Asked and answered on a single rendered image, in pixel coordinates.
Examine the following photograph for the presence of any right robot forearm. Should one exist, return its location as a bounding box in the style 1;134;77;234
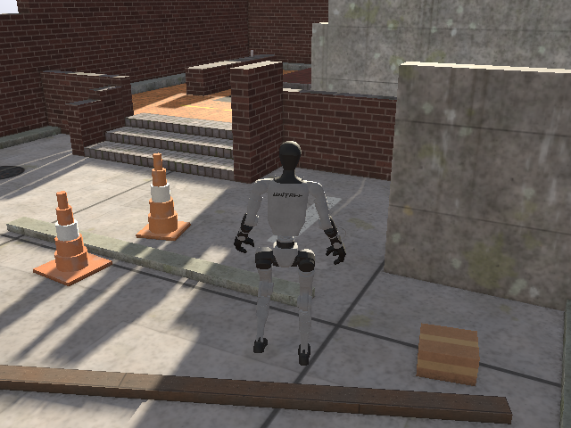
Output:
324;216;343;249

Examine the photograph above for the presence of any robot torso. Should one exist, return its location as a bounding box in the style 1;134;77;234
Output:
267;175;309;268

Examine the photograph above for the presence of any left robot upper arm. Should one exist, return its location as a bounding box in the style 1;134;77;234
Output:
244;178;270;226

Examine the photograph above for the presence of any left robot hand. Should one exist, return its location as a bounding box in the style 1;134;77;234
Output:
234;237;254;253

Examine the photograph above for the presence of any left robot forearm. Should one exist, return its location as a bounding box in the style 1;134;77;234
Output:
236;213;253;241

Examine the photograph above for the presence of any right robot hand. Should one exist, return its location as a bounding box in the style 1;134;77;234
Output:
326;244;346;265

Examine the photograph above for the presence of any right robot upper arm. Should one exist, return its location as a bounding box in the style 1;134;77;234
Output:
307;181;333;230

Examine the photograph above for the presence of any right robot foot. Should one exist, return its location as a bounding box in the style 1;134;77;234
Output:
298;344;310;366

